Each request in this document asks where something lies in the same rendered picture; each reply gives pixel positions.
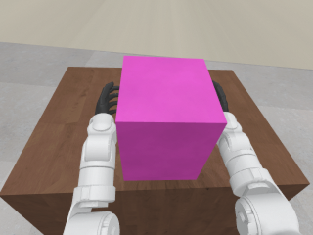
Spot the robot left forearm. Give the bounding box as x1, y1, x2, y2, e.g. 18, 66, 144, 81
63, 113, 117, 235

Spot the carton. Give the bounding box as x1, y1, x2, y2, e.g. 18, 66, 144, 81
115, 55, 228, 181

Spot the right robot hand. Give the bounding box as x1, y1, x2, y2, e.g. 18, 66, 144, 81
211, 80, 229, 113

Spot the robot right upper arm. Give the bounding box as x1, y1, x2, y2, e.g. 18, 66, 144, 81
235, 192, 302, 235

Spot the pedestal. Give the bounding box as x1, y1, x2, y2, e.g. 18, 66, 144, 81
0, 67, 310, 235

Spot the left robot hand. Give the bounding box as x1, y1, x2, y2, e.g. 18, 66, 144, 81
95, 81, 120, 115

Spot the robot left upper arm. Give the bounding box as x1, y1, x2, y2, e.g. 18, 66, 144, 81
64, 211, 120, 235

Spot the robot right forearm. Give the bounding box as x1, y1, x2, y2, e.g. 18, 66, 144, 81
216, 112, 299, 230

